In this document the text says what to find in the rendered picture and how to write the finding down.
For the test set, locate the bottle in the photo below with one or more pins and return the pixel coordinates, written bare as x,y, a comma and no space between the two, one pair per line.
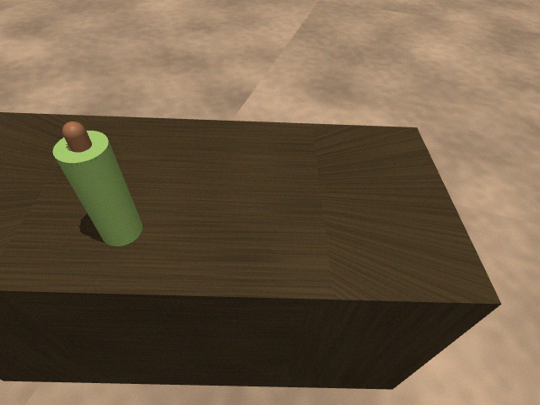
87,160

